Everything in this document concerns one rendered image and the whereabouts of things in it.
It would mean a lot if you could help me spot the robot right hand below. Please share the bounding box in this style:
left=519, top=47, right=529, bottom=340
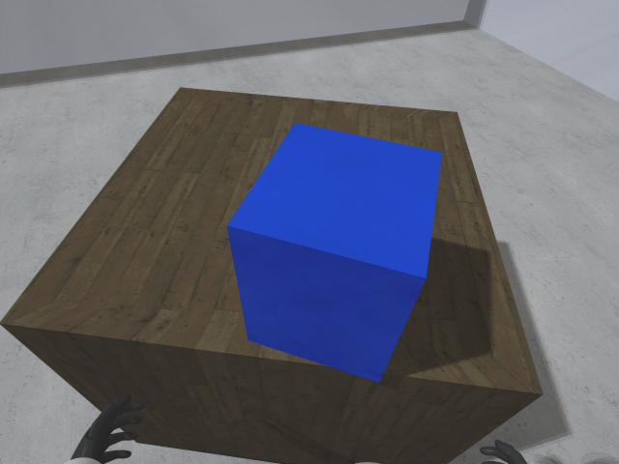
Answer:
left=480, top=440, right=527, bottom=464

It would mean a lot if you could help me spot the robot left hand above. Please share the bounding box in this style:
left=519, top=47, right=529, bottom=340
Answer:
left=71, top=393, right=144, bottom=464

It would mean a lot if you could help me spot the carton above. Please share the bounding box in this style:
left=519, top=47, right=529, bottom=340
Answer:
left=227, top=123, right=442, bottom=383

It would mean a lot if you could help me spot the pedestal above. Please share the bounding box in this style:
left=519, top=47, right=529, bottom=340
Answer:
left=0, top=87, right=543, bottom=464

